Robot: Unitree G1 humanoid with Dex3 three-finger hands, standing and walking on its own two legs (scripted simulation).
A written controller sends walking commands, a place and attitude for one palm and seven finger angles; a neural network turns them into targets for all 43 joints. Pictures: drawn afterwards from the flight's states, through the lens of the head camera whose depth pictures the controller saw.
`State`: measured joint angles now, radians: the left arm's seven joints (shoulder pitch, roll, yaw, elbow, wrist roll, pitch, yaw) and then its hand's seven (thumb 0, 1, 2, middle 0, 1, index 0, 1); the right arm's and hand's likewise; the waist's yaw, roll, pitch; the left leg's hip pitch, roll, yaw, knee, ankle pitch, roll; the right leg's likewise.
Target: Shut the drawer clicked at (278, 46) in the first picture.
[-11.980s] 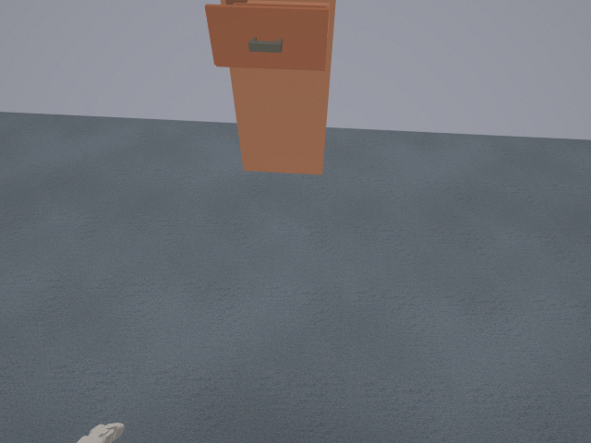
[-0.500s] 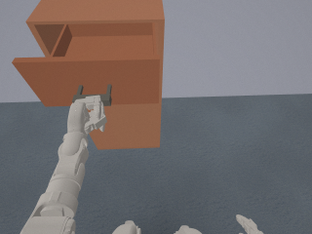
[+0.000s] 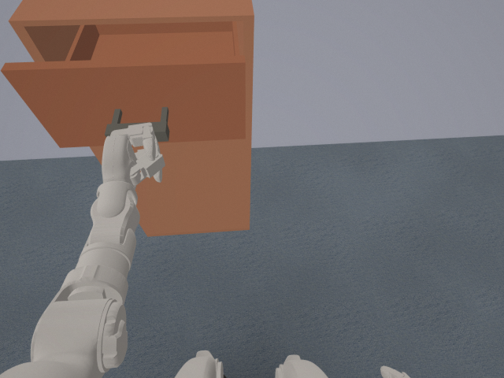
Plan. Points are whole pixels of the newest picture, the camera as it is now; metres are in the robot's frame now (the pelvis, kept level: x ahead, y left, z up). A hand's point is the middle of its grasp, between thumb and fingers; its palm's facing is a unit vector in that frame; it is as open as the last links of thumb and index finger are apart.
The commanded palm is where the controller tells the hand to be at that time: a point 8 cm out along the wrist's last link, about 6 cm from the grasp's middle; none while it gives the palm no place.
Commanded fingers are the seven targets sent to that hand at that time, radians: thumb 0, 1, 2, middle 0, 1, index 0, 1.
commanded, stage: push the drawer shut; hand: left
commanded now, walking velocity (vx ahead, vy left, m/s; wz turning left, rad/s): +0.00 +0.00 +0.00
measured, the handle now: (139, 123) +0.53 +0.18 +0.07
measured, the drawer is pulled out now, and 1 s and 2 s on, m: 0.13 0.00 0.00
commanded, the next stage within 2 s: pull the fist back off the drawer in 1.44 s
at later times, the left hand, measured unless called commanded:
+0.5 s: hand (158, 132) +0.51 +0.15 +0.07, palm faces +0.05 -1.00 -0.04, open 3.0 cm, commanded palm +0.50 +0.20 +0.08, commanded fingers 0.00 0.90 0.90 -1.40 -1.60 -1.40 -1.60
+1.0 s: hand (163, 103) +0.58 +0.15 +0.08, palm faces +0.07 -1.00 -0.03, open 3.1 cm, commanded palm +0.57 +0.19 +0.08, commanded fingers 0.00 0.90 0.90 -1.40 -1.60 -1.40 -1.60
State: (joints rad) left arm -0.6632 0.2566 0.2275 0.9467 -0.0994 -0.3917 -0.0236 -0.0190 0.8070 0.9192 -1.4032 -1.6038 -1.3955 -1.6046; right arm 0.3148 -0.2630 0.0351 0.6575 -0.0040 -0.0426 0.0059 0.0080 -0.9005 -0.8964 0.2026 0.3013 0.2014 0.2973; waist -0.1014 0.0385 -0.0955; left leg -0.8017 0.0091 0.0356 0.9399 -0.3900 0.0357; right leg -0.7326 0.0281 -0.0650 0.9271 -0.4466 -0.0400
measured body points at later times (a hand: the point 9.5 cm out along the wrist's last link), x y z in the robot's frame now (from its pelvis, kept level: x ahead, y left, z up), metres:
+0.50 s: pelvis -0.01 +0.00 -0.01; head +0.10 +0.01 +0.42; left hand +0.50 +0.20 +0.08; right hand +0.01 -0.26 -0.13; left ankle +0.04 +0.10 -0.68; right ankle +0.00 -0.10 -0.68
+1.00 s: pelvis +0.01 +0.01 -0.02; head +0.16 +0.02 +0.41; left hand +0.57 +0.20 +0.08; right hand -0.04 -0.24 -0.12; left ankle +0.04 +0.10 -0.68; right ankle +0.00 -0.10 -0.68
